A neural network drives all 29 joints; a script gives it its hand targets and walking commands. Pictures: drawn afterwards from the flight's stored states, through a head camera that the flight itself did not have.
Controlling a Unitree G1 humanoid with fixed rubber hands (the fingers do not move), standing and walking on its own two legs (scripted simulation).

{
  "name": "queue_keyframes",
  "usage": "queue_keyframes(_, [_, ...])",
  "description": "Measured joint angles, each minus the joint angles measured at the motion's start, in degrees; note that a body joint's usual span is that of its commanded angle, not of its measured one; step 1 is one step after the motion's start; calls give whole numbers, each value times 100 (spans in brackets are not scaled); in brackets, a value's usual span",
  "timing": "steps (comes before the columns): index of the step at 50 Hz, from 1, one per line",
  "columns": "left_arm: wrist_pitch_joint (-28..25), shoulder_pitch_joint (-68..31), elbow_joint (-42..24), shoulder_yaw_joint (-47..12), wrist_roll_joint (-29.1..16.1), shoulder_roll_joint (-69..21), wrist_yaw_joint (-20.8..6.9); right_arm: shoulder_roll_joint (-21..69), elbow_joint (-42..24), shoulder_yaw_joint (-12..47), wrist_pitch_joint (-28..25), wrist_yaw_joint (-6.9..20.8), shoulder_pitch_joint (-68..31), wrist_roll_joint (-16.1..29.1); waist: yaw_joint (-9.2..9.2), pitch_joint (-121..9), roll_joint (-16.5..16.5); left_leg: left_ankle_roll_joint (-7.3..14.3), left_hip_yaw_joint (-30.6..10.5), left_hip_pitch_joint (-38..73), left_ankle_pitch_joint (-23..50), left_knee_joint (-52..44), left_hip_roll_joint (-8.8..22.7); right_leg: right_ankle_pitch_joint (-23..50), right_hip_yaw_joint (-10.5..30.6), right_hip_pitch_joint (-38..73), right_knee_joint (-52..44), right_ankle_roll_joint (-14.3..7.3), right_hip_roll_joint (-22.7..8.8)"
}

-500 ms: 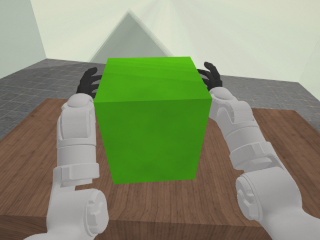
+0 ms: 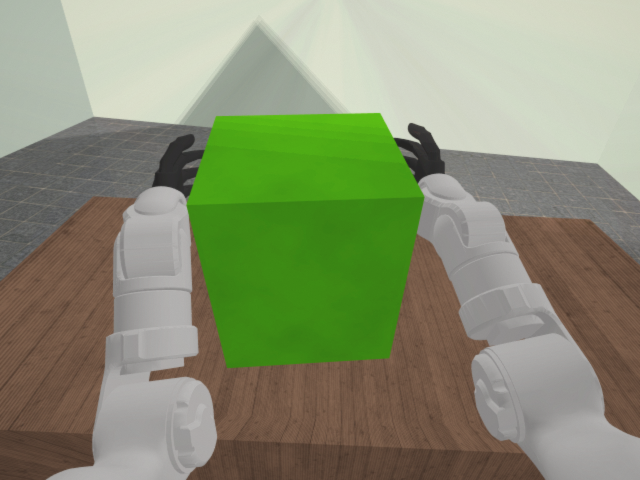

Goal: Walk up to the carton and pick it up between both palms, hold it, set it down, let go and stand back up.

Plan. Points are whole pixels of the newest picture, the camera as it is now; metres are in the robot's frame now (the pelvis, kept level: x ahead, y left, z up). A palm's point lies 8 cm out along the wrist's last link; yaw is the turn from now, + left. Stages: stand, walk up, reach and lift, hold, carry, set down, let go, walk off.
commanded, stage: hold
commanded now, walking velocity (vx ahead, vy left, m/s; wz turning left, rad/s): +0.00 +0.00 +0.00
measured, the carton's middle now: (304, 239) +0.37 +0.01 +0.20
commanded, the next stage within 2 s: none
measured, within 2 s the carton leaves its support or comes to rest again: neither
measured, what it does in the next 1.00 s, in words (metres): stands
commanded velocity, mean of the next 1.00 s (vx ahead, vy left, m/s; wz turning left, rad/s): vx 0.00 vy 0.00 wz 0.00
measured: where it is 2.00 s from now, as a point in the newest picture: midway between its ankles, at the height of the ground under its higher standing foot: outside the picture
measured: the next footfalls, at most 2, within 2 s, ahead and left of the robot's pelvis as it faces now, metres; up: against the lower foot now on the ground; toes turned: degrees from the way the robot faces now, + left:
none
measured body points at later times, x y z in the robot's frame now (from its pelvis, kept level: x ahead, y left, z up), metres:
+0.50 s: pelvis +0.00 +0.00 +0.00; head -0.08 +0.02 +0.44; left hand +0.38 +0.16 +0.26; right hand +0.39 -0.14 +0.27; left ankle +0.02 +0.13 -0.75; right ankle -0.01 -0.10 -0.75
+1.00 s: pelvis +0.00 +0.00 +0.00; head -0.08 +0.02 +0.44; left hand +0.38 +0.16 +0.26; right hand +0.39 -0.14 +0.27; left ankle +0.02 +0.13 -0.75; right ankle -0.01 -0.10 -0.75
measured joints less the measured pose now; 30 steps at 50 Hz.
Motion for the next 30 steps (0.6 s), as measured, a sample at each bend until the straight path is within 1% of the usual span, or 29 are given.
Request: queue_keyframes(30, [-17,-8,32,12,-8,6,7,9,31,-1,-9,5,-11,-15,12,-16,-2,-3,0,-12,7,-5,4,2,6,-17,4,-5,6])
